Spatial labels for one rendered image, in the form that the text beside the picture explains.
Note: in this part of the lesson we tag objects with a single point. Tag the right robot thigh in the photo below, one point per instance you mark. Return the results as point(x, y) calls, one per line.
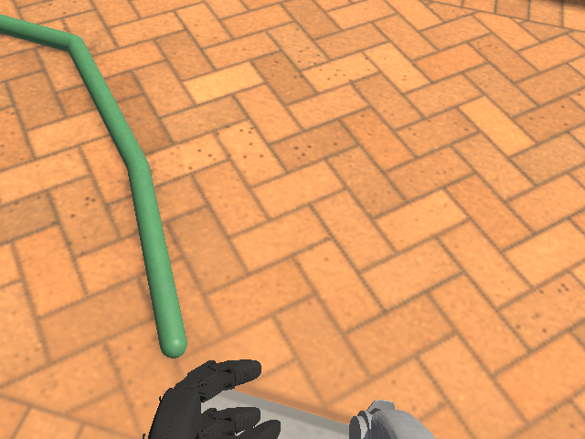
point(387, 424)

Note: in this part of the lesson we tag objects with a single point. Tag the left robot hand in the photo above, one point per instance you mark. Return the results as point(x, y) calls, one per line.
point(179, 416)

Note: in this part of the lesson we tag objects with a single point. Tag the robot right shin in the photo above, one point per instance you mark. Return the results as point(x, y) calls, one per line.
point(381, 404)

